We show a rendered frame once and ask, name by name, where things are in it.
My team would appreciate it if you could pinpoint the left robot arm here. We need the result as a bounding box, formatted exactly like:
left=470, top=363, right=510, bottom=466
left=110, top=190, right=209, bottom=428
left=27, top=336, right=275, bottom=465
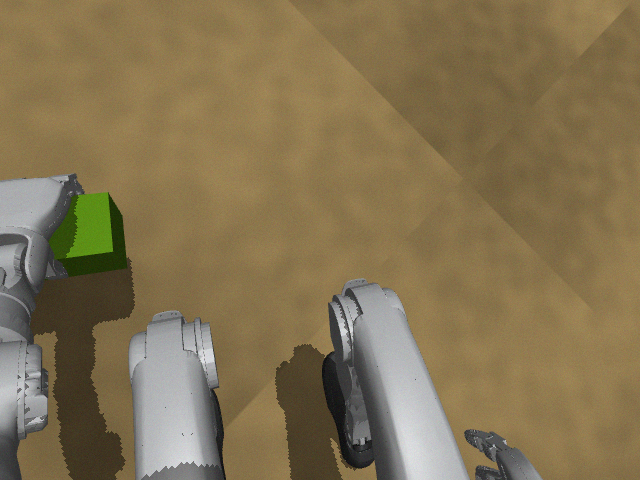
left=0, top=227, right=50, bottom=480

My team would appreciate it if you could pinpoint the right robot foot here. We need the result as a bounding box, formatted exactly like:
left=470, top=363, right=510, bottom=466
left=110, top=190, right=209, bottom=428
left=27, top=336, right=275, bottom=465
left=322, top=351, right=374, bottom=468

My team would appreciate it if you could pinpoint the carton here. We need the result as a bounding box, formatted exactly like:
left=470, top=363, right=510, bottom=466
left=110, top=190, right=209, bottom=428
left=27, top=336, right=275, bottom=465
left=45, top=192, right=127, bottom=280

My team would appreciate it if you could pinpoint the right robot hand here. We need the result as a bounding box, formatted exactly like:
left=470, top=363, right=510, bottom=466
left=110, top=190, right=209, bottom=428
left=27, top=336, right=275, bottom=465
left=464, top=429, right=543, bottom=480

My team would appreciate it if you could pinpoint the left robot hand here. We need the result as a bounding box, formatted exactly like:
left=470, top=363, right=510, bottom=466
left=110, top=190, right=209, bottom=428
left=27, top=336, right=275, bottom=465
left=0, top=173, right=85, bottom=280

